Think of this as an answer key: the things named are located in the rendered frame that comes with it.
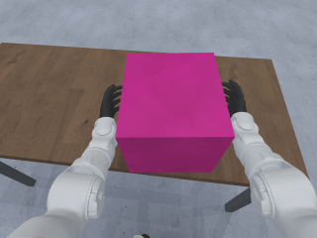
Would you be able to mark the right robot hand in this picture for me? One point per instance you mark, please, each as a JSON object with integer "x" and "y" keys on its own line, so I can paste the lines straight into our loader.
{"x": 236, "y": 99}

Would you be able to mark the right robot forearm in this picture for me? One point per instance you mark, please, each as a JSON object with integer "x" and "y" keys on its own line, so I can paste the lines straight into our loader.
{"x": 254, "y": 154}

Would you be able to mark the table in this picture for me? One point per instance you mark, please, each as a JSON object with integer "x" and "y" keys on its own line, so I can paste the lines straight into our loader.
{"x": 51, "y": 96}

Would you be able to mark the left robot forearm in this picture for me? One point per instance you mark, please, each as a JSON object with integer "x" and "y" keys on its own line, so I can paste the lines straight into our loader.
{"x": 99, "y": 155}

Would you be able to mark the left robot upper arm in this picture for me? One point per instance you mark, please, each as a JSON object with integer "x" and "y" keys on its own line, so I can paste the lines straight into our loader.
{"x": 75, "y": 199}

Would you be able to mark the left robot hand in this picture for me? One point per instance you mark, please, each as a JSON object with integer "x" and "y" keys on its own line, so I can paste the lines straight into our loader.
{"x": 108, "y": 103}

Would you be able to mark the right robot upper arm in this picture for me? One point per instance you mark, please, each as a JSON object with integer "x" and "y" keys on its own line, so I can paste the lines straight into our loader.
{"x": 286, "y": 197}

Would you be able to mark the carton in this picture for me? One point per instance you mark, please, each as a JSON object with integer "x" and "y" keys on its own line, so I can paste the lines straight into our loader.
{"x": 173, "y": 115}

